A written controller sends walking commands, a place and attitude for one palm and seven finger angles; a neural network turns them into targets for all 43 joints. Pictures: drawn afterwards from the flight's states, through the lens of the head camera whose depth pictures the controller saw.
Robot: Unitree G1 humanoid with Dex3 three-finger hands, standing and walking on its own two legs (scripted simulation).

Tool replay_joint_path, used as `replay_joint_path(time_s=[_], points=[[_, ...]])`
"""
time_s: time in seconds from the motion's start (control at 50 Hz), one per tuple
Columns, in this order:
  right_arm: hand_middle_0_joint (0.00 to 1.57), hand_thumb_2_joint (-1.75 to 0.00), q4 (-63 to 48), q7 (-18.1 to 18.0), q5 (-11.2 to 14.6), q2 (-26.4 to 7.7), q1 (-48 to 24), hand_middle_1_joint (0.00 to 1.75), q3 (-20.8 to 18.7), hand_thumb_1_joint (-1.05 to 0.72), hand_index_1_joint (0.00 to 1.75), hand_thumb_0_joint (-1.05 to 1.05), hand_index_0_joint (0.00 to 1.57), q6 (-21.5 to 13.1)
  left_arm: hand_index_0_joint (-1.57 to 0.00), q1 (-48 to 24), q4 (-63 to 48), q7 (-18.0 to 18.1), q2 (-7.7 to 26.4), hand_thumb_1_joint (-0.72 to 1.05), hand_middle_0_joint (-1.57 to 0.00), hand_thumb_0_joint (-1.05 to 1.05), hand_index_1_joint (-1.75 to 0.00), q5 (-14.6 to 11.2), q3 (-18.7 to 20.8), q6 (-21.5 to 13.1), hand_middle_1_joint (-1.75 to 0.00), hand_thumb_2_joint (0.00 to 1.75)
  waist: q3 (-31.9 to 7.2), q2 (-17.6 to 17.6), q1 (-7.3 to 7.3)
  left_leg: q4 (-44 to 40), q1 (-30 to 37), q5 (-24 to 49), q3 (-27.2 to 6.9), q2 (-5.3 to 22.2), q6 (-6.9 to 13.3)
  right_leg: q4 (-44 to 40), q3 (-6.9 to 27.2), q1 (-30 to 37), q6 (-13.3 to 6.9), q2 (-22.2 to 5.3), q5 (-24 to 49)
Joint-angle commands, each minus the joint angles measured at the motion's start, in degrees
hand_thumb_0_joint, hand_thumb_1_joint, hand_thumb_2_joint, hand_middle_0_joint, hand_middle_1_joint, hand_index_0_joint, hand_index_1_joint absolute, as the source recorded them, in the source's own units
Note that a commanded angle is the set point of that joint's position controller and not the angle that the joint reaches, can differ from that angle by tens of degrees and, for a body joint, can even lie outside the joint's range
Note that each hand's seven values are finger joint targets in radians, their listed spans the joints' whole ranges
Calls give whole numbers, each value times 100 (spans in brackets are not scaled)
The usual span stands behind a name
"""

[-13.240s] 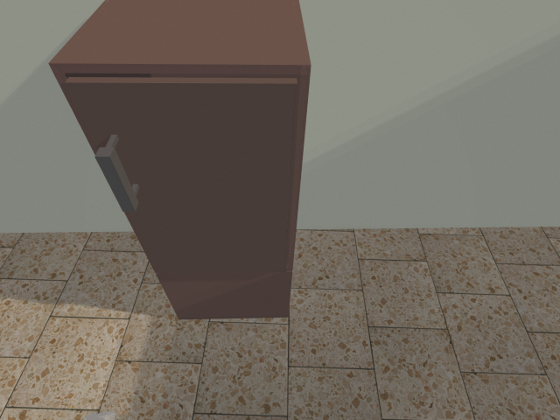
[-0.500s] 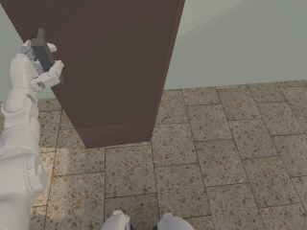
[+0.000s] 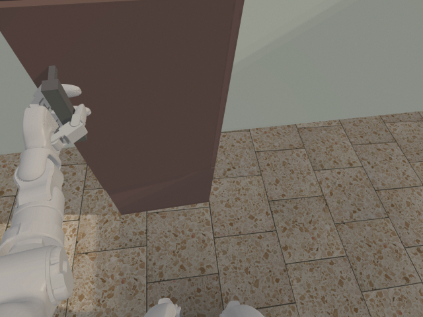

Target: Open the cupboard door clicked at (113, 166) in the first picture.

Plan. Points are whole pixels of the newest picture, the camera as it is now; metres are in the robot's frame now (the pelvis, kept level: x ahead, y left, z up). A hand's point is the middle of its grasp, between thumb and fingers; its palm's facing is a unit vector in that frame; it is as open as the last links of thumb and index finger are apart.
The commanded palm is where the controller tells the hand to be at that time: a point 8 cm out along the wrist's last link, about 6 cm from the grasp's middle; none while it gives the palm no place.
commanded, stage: pull the door open along its arc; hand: left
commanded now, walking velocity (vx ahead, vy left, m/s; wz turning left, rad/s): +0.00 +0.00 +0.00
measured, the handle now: (67, 105) +0.50 +0.26 +0.08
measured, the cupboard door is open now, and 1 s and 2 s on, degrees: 5 50 52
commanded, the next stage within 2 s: open thumb and fingers to let go in 0.64 s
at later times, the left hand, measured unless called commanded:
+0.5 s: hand (136, 192) +0.32 +0.11 +0.08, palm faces +0.49 -0.87 +0.05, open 6.3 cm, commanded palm +0.24 +0.15 +0.08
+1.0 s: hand (178, 212) +0.28 +0.04 +0.08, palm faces +0.51 -0.86 -0.02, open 7.4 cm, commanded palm +0.23 +0.09 +0.08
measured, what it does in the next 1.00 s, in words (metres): shifts its weight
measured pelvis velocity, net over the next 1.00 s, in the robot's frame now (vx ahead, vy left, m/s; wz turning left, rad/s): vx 0.01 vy -0.08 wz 0.11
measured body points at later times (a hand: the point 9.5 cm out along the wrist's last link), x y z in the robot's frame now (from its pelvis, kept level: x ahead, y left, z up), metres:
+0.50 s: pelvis +0.01 -0.02 +0.01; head +0.03 -0.02 +0.46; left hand +0.28 +0.15 +0.08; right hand +0.21 -0.22 -0.08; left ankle +0.01 +0.06 -0.69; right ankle -0.01 -0.10 -0.69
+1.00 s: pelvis +0.01 -0.08 +0.01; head +0.02 -0.10 +0.46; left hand +0.25 +0.09 +0.08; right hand +0.20 -0.28 -0.09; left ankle +0.01 +0.06 -0.69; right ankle -0.01 -0.10 -0.69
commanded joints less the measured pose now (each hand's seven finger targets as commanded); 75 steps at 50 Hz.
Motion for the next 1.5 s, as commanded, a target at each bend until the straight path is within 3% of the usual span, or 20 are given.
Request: replay_joint_path(time_s=[0.0, 0.1, 0.12, 0.14, 0.2, 0.26, 0.34, 0.38, 0.44, 0.6, 0.68, 0.72, 0.86, 0.9, 1.12, 1.24, 1.3, 1.36, 1.4, 1.48], points=[[20, -90, -765, 12, 64, -946, 183, 30, -406, -90, 30, 0, 20, -251, -40, -384, -2347, -106, 993, 90, -40, 0, -135, -259, -80, -431, -135, 90, -2442, 562, 532, -627, 2633, 3269, -652, 86, -281, -480, 141, 1047, 110, -51, 2565], [20, -90, -976, 66, 107, -821, -186, 30, -414, -90, 30, 0, 20, -451, -40, 1061, -3452, 20, 245, 90, -40, 0, -135, -508, -415, -259, -135, 90, -2009, 290, 626, -742, 2558, 3349, -567, 74, -278, -530, 115, 1254, 147, -89, 2770], [20, -90, -997, 67, 58, -676, -446, 30, -408, -90, 30, 0, 20, -528, -40, 926, -3969, 737, 72, 90, -40, 0, -135, -781, 144, -187, -135, 90, -2016, 261, 1036, -808, 2391, 3274, -544, 45, -322, -539, 52, 1309, 137, -105, 2602], [20, -90, -998, 99, 28, -661, -506, 30, -381, -90, 30, 0, 20, -623, -40, 1197, -4101, 1147, -327, 90, -40, 0, -135, -630, -247, -108, -135, 90, -1818, 310, 884, -808, 2426, 3200, -572, 53, -355, -494, 13, 1194, 139, -84, 2468], [20, -90, -970, 227, -125, -570, -722, 30, -386, -90, 30, 0, 20, -722, -40, 1890, -4826, 2234, -1087, 90, -40, 0, -135, -206, -732, 38, -135, 90, -1816, 255, 916, -785, 2606, 3411, -664, 102, -455, -372, -54, 1063, 142, -147, 2267], [20, -90, -1009, 284, -252, -504, -974, 30, -386, -90, 30, 0, 20, -705, -40, 2278, -5298, 3116, -1608, 90, -40, 0, -135, 223, -1178, 185, -135, 90, -1831, -205, 894, -736, 2431, 3014, -634, 62, -404, -351, -12, 1287, 140, -219, 2276], [20, -90, -1075, 269, -380, -386, -1288, 30, -342, -90, 30, 0, 20, -568, -40, 2548, -5694, 4103, -2080, 90, -40, 0, -135, 888, -1685, 526, -135, 90, -1566, -461, 872, -766, 2114, 2280, -638, -11, -368, -434, 34, 1452, 112, -283, 2029], [20, -90, -1168, 261, -399, -291, -1436, 30, -326, -90, 30, 0, 20, -476, -40, 2851, -6042, 4311, -2618, 90, -40, 0, -135, 1151, -2310, 730, -135, 90, -1598, -152, 842, -794, 2246, 2165, -600, -40, -384, -477, 47, 1497, 85, -330, 2007], [20, -90, -1261, 158, -443, -231, -1502, 30, -285, -90, 30, 0, 20, -340, -40, 3205, -6193, 4390, -2789, 90, -40, 0, -135, 1401, -2670, 1007, -135, 90, -1338, -493, 746, -838, 2166, 1905, -584, -76, -347, -690, 117, 1636, 70, -355, 2005], [20, -90, -1529, 94, -416, 0, -1890, 30, -142, -90, 30, 0, 20, -315, -40, 4929, -7089, 4223, -3437, 90, -40, 0, -135, 1489, -3491, 1332, -135, 90, -1038, -399, 851, -880, 2248, 1812, -557, -134, -353, -899, 241, 2029, 116, -525, 2623], [20, -90, -1444, 89, -427, 0, -2059, 30, -103, -90, 30, 0, 20, -433, -40, 4349, -7012, 4328, -3715, 90, -40, 0, -135, 1486, -3750, 1440, -135, 90, -704, -448, 689, -737, 2070, 1369, -614, -169, -337, -1012, 318, 1615, 177, -600, 2238], [20, -90, -1293, 38, -453, 0, -2080, 30, -88, -90, 30, 0, 20, -495, -40, 3599, -6769, 4497, -3490, 90, -40, 0, -135, 1485, -3493, 1416, -135, 90, -635, -507, 620, -638, 1881, 1091, -634, -211, -348, -1105, 482, 1413, 236, -692, 1898], [20, -90, -1233, -42, -442, 31, -1977, 30, -174, -90, 30, 0, 20, -649, -36, 3750, -6760, 4396, -3282, 41, -36, 0, -130, 1437, -3325, 1224, -130, 69, -1114, -788, 731, -596, 1592, 1123, -637, -276, -369, -1298, 1094, 2130, 421, -976, 2515], [20, -90, -1152, -62, -428, 29, -1922, 30, -168, -90, 30, 0, 20, -656, -35, 3669, -6626, 4332, -3128, 27, -35, 0, -128, 1403, -3181, 1152, -128, 63, -955, -910, 685, -589, 1452, 1045, -652, -284, -380, -1385, 1252, 2211, 488, -1060, 2628], [20, -90, -1048, -59, -392, -16, -2000, 30, -231, -90, 30, 0, 20, -676, -30, 3602, -6532, 4072, -2838, -50, -30, 0, -120, 1140, -2851, 727, -120, 30, -995, -651, 730, -558, 1223, 837, -726, -288, -383, -1494, 1615, 2376, 597, -1213, 2437], [20, -90, -1036, -71, -391, -59, -1980, 30, -249, -90, 30, 0, 20, -684, -27, 3634, -6413, 4045, -2725, -50, -27, 0, -100, 1088, -2743, 655, -100, 30, -1011, -826, 702, -513, 1143, 859, -759, -287, -369, -1470, 1682, 2440, 753, -1256, 2724], [20, -90, -1036, -79, -383, -53, -1947, 30, -262, -90, 30, 0, 20, -664, -24, 3633, -6508, 4040, -2719, -50, -24, 0, -85, 1075, -2710, 634, -85, 30, -1118, -778, 717, -569, 1219, 916, -735, -289, -372, -1382, 1553, 2499, 621, -1213, 2831], [20, -90, -1044, -87, -381, -57, -1986, 30, -249, -90, 30, 0, 20, -634, -22, 3762, -6432, 4014, -2681, -50, -22, 0, -70, 1029, -2639, 632, -70, 30, -1001, -865, 732, -545, 1106, 870, -750, -293, -371, -1432, 1667, 2548, 783, -1255, 2954], [20, -90, -1043, -90, -373, -52, -1955, 30, -266, -90, 30, 0, 20, -633, -20, 3755, -6524, 3999, -2704, -50, -20, 0, -60, 1029, -2649, 601, -60, 30, -1070, -777, 743, -585, 1209, 934, -737, -294, -377, -1364, 1558, 2550, 632, -1207, 2990], [20, -90, -1087, -79, -379, -48, -1966, 30, -252, -90, 30, 0, 20, -631, -17, 3935, -6588, 4012, -2771, -50, -17, 0, -40, 1030, -2699, 597, -40, 30, -1054, -775, 765, -577, 1224, 963, -747, -301, -373, -1340, 1547, 2550, 676, -1194, 3129]])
